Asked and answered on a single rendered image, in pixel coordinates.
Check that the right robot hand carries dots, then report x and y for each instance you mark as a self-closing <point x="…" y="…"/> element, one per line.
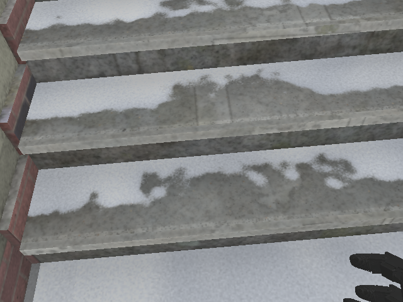
<point x="390" y="266"/>

